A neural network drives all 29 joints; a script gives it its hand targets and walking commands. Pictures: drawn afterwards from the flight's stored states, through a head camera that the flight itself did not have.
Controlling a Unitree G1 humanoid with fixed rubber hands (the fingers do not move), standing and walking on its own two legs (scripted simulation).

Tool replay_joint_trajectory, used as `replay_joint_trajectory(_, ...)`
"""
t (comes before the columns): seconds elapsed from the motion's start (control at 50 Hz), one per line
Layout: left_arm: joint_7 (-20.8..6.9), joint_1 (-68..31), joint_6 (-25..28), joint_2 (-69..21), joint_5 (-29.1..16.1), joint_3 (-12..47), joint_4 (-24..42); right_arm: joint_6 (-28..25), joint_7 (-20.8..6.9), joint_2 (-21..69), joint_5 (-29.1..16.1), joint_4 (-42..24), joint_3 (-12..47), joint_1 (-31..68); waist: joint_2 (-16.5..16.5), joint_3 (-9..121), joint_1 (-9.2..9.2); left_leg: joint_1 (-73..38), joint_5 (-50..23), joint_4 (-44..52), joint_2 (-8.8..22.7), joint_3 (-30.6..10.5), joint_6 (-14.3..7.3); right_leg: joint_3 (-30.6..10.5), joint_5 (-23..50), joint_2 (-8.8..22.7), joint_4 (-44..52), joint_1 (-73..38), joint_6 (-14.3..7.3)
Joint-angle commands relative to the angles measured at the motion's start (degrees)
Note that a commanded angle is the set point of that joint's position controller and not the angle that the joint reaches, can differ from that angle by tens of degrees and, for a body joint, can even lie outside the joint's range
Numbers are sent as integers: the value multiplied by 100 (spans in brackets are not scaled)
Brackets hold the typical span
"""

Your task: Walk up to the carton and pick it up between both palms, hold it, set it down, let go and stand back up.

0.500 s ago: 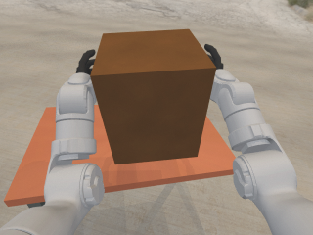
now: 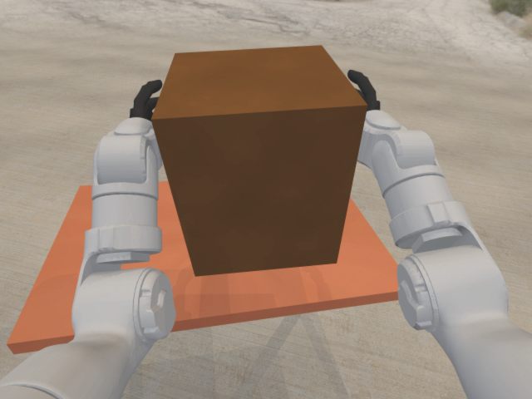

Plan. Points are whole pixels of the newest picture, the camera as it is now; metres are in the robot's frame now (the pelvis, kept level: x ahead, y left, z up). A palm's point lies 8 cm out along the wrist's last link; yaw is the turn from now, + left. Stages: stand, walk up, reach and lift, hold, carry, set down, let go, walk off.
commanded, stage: hold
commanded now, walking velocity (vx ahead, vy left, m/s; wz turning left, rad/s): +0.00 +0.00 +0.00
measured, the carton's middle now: (258, 161) +0.36 +0.01 +0.24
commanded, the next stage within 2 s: none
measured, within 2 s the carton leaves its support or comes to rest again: neither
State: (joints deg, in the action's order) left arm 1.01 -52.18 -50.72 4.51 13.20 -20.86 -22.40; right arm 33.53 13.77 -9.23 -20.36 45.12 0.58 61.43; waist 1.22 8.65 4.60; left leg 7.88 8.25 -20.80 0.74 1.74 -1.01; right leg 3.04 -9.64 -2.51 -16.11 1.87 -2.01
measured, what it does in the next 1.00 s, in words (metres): stands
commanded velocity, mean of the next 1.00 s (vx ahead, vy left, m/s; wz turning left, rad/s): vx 0.00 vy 0.00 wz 0.00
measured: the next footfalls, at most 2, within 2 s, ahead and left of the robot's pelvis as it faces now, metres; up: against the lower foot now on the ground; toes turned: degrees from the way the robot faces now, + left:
none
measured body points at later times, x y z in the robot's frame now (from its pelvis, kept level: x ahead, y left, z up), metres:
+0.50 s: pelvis +0.00 +0.00 +0.00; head -0.09 +0.02 +0.44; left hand +0.38 +0.16 +0.28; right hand +0.38 -0.14 +0.30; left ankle +0.04 +0.10 -0.75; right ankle +0.00 -0.10 -0.75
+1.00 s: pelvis +0.00 +0.00 +0.00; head -0.09 +0.02 +0.44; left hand +0.38 +0.16 +0.28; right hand +0.38 -0.14 +0.30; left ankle +0.04 +0.10 -0.75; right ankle +0.00 -0.10 -0.75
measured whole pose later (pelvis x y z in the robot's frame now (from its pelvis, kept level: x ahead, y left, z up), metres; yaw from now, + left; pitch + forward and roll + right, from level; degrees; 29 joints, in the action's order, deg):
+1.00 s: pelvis +0.00 +0.00 +0.00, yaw +0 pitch -5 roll -1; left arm 0.3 -52.4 -50.3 4.6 13.4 -21.2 -23.6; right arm 34.4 14.3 -9.1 -20.4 44.8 0.1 61.2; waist 1.0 8.9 4.8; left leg 8.2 8.1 -20.7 0.3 0.8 -1.0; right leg 2.1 -9.7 -2.7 -16.4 2.3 -2.0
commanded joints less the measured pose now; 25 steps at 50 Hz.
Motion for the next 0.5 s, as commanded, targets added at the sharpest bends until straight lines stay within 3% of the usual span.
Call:
replay_joint_trajectory(0.0, -943, -4461, 473, -3165, -983, 2285, 1007, -48, -608, 3531, -921, -1734, 1185, 4161, -427, 1762, 86, -1169, -1116, 84, -162, -271, 273, -338, 1109, -91, 225, 114, 509)
replay_joint_trajectory(0.14, -945, -4486, 432, -3106, -958, 2219, 1087, 6, -613, 3576, -992, -1830, 1236, 4167, -334, 1690, 1, -1129, -1070, 124, -148, -287, 256, -305, 1069, -116, 213, 99, 510)
replay_joint_trajectory(0.22, -947, -4521, 436, -3145, -1006, 2297, 1174, -2, -588, 3593, -978, -1873, 1257, 4159, -375, 1810, 70, -1213, -1102, 86, -174, -287, 264, -341, 1149, -84, 232, 96, 520)
replay_joint_trajectory(0.34, -960, -4500, 429, -3110, -935, 2184, 873, 38, -627, 3523, -919, -1574, 1133, 4148, -374, 1556, 17, -1021, -770, 205, -131, -280, 233, -322, 826, -78, 248, 158, 496)
replay_joint_trajectory(0.48, -938, -4565, 471, -3129, -992, 2235, 1044, 17, -610, 3578, -973, -1756, 1203, 4152, -372, 1828, 42, -1157, -1065, 110, -149, -299, 252, -323, 1106, -89, 208, 111, 511)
